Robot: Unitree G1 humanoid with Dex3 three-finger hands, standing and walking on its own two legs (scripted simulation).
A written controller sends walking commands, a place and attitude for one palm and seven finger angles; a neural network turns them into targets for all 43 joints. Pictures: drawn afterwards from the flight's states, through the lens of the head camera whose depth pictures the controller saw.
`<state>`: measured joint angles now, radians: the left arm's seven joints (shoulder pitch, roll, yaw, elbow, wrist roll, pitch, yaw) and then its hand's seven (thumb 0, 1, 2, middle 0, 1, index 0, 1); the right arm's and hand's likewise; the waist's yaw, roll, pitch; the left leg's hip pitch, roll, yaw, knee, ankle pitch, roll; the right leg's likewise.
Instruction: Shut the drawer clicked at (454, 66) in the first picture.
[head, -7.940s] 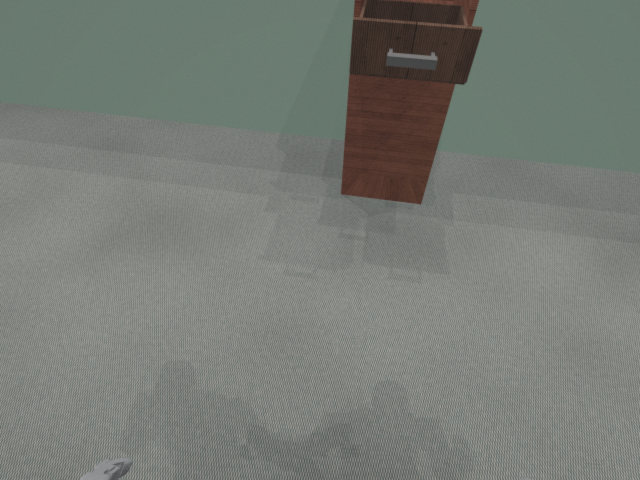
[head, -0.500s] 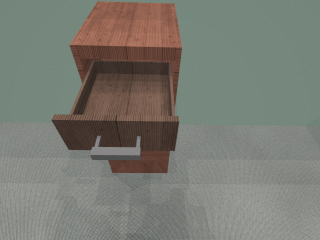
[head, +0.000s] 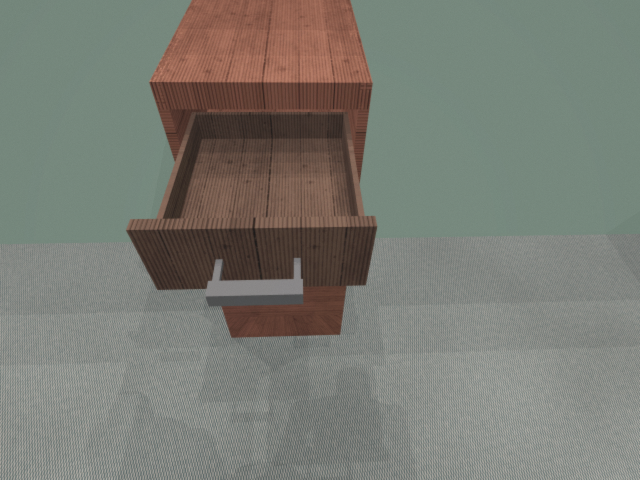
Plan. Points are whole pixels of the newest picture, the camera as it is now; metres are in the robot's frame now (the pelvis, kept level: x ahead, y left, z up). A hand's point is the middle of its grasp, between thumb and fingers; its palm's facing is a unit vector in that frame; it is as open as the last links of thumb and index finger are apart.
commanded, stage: come to a stop and stand still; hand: left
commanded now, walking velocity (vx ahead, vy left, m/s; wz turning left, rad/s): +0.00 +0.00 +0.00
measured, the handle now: (257, 279) +0.37 +0.11 +0.03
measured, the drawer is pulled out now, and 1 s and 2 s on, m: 0.29 0.29 0.29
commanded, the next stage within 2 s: look again from close up in 0.22 s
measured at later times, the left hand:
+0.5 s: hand out of the picture -0.02 +0.14 -0.18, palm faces +0.03 -0.99 -0.16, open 7.4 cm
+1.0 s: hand out of the picture -0.02 +0.12 -0.18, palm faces +0.02 -0.99 -0.16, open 7.4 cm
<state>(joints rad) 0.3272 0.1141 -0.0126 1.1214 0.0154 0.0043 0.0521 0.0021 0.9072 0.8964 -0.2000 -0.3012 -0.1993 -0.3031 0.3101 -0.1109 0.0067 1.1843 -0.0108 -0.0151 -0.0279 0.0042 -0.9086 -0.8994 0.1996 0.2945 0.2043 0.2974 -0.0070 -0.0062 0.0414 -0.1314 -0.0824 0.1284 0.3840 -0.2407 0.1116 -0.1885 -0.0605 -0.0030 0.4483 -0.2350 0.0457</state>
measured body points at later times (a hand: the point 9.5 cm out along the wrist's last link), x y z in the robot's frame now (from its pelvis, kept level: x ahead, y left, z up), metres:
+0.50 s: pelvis +0.00 -0.01 +0.00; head +0.01 -0.01 +0.45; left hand -0.02 +0.19 -0.16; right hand -0.02 -0.21 -0.17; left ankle -0.01 +0.04 -0.74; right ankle +0.00 -0.15 -0.74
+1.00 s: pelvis +0.01 -0.03 +0.00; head +0.02 -0.03 +0.45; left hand -0.02 +0.17 -0.16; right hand -0.02 -0.23 -0.16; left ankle -0.01 +0.04 -0.74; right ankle +0.00 -0.15 -0.74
